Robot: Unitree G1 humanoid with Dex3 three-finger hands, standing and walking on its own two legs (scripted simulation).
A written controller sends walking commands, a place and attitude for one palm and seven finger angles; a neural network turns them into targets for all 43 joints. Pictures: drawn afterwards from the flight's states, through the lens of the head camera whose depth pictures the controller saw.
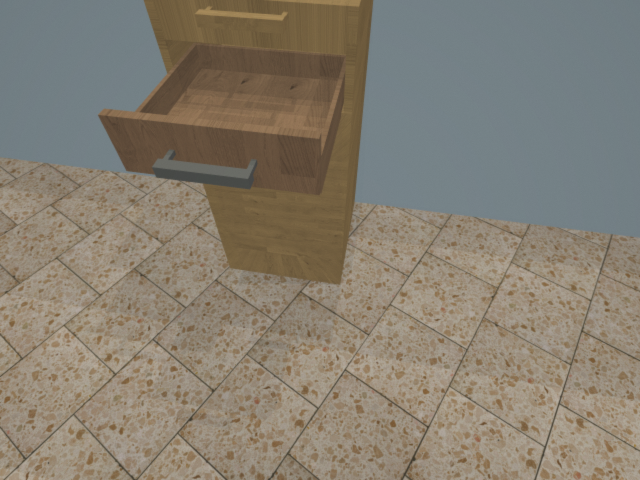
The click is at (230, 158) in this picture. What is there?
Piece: drawer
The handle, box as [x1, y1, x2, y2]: [152, 149, 256, 188]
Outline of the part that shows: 152,166 156,177 250,188 253,181 252,173 256,165 256,160 251,159 246,169 175,161 172,159 175,154 174,150 169,149 162,159 158,158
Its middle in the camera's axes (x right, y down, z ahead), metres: -0.20 -0.13 +0.68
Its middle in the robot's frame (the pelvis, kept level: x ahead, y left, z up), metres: +0.60 +0.22 +0.03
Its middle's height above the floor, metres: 0.81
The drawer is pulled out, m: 0.28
